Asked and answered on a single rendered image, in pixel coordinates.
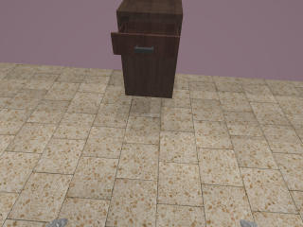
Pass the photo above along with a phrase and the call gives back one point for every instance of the cabinet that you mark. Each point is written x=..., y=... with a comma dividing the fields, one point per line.
x=149, y=76

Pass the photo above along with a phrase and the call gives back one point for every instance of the handle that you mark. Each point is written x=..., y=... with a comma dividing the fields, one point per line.
x=144, y=50

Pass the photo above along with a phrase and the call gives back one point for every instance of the drawer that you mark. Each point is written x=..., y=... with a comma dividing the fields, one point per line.
x=163, y=37

